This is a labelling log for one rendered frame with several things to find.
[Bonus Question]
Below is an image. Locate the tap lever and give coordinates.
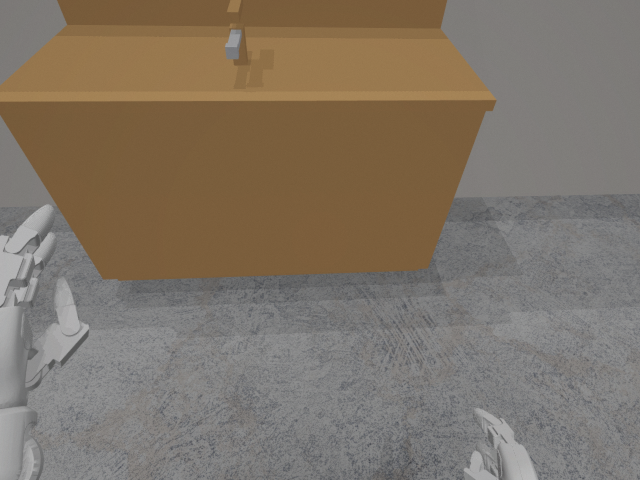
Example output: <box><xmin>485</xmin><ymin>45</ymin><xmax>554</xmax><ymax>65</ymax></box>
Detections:
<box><xmin>225</xmin><ymin>30</ymin><xmax>242</xmax><ymax>59</ymax></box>

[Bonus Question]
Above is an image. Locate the robot right hand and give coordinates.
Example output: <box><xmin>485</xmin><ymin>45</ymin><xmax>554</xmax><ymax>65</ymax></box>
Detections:
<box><xmin>464</xmin><ymin>408</ymin><xmax>539</xmax><ymax>480</ymax></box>

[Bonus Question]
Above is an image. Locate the left robot forearm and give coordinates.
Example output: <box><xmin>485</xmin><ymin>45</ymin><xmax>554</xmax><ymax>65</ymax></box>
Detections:
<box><xmin>0</xmin><ymin>406</ymin><xmax>44</xmax><ymax>480</ymax></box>

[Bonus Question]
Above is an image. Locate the counter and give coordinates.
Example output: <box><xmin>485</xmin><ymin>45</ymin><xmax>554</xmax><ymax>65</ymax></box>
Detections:
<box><xmin>0</xmin><ymin>0</ymin><xmax>497</xmax><ymax>281</ymax></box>

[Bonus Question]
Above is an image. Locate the robot left hand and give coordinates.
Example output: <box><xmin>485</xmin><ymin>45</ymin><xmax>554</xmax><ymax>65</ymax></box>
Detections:
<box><xmin>0</xmin><ymin>204</ymin><xmax>89</xmax><ymax>409</ymax></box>

